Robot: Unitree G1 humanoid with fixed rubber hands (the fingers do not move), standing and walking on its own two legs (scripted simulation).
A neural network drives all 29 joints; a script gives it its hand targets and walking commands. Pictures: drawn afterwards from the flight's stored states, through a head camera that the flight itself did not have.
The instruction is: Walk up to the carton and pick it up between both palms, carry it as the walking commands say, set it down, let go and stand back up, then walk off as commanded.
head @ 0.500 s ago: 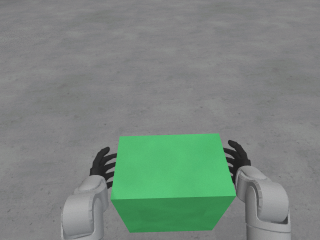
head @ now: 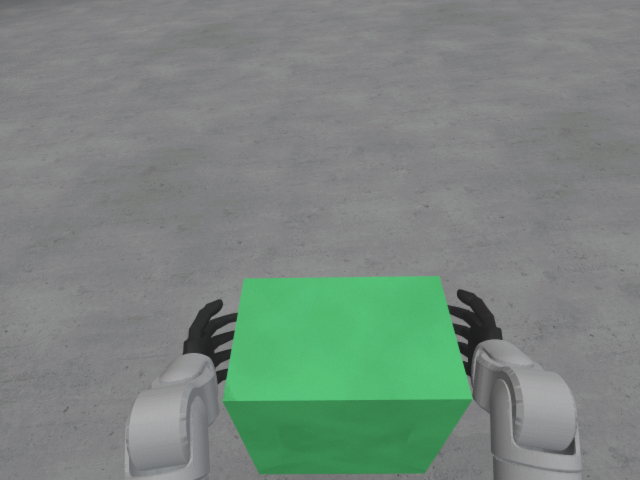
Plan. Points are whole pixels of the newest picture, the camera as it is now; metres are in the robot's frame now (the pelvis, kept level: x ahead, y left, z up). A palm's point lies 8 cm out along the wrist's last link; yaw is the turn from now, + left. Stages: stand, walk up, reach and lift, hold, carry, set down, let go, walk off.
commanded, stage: carry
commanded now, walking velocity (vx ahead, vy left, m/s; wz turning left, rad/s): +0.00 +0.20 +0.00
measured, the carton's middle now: (341, 383) +0.25 -0.01 +0.00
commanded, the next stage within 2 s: none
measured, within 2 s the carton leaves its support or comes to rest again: neither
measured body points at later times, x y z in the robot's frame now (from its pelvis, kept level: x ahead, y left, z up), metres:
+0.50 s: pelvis -0.05 +0.14 -0.01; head -0.05 +0.13 +0.44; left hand +0.22 +0.29 +0.07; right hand +0.22 -0.03 +0.06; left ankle +0.00 +0.21 -0.73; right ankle -0.05 +0.06 -0.73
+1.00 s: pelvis -0.09 +0.29 +0.00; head -0.09 +0.29 +0.45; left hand +0.17 +0.45 +0.07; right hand +0.18 +0.13 +0.07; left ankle -0.05 +0.36 -0.73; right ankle -0.11 +0.19 -0.69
